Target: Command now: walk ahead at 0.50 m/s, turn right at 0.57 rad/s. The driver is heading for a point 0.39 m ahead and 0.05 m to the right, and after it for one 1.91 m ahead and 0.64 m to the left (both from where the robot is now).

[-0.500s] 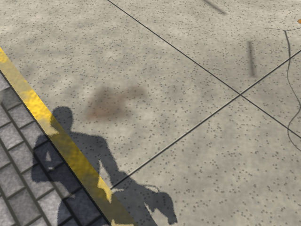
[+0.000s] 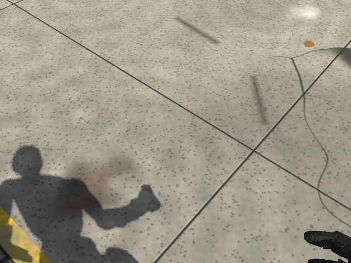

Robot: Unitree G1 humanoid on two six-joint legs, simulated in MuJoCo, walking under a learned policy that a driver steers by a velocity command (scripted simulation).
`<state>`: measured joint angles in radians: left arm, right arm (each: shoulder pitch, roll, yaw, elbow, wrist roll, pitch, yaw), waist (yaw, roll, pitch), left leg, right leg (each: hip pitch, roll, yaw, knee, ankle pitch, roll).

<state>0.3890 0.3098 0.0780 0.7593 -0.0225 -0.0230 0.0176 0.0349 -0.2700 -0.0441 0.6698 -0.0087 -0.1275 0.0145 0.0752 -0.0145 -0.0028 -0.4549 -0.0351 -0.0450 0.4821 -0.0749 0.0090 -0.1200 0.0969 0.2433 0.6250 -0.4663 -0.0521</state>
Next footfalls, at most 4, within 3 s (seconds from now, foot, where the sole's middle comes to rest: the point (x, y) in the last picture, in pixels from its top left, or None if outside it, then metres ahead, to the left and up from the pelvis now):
0.46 right None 0.37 -0.18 -0.76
0.90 left None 0.37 0.07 -0.76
1.42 right None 0.43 -0.15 -0.76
1.86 left None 0.32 0.10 -0.76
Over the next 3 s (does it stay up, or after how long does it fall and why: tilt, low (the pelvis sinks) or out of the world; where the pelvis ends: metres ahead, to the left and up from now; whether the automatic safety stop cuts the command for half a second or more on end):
stays up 0.81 0.41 0.01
